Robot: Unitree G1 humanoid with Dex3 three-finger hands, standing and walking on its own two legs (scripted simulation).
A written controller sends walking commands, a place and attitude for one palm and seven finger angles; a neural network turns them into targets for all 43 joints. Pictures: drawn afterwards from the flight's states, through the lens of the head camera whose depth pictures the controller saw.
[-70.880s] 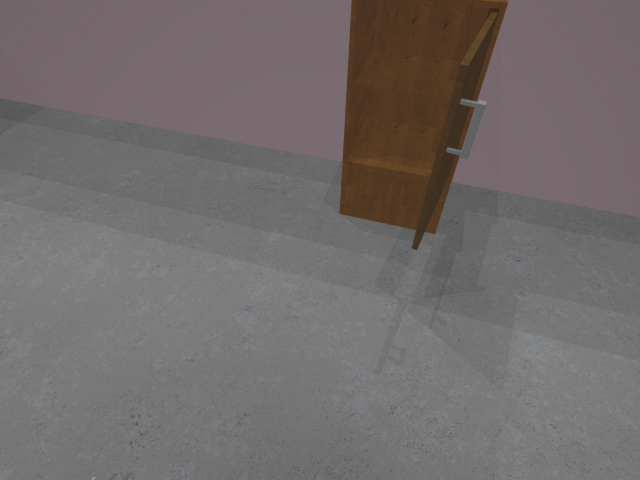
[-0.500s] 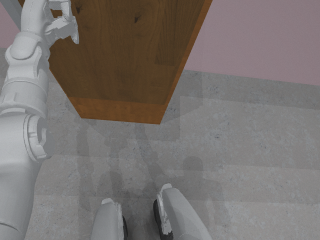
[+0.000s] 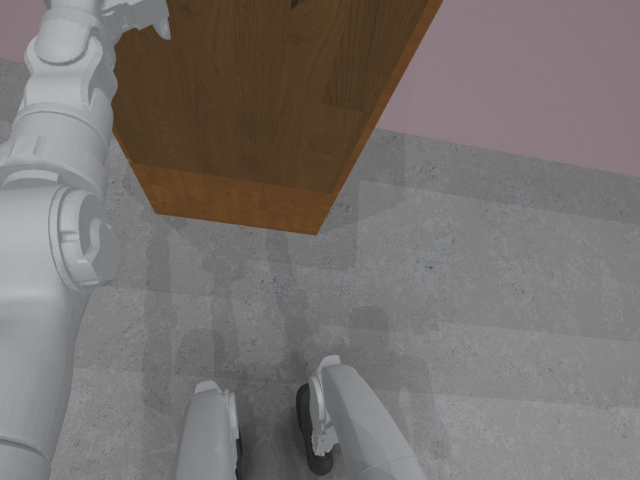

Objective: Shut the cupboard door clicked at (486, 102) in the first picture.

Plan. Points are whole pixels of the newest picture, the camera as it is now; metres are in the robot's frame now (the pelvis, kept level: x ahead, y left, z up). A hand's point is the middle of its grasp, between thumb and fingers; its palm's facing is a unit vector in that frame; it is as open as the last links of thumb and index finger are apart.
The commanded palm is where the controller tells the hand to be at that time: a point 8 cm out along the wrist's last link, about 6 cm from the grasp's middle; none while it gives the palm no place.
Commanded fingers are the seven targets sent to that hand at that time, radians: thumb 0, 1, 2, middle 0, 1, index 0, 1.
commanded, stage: pull the fist back off the door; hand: left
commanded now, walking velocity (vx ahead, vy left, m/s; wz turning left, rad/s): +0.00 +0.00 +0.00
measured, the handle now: out of the picture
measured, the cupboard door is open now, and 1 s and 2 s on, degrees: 0 0 0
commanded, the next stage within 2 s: draw the hand back to the body in 0.78 s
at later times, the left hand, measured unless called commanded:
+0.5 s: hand (201, 13) +0.59 +0.05 +0.10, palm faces +0.13 -0.99 +0.00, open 3.1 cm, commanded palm +0.55 +0.09 +0.11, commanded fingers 0.00 0.90 0.90 -1.30 -1.50 -1.30 -1.50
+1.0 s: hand (190, 50) +0.53 +0.06 +0.12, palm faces +0.14 -0.99 -0.01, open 3.1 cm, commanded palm +0.48 +0.12 +0.13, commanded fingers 0.00 0.90 0.90 -1.30 -1.50 -1.30 -1.50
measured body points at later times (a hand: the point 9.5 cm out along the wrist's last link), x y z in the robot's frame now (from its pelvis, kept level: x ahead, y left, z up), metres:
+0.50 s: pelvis +0.01 +0.00 +0.02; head +0.18 +0.00 +0.44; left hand +0.58 +0.10 +0.11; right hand -0.07 -0.24 -0.08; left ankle +0.03 +0.10 -0.60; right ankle +0.06 -0.12 -0.60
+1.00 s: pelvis +0.05 -0.02 +0.05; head +0.17 -0.02 +0.49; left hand +0.52 +0.12 +0.12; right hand +0.11 -0.28 -0.07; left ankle +0.03 +0.10 -0.60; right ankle +0.06 -0.12 -0.60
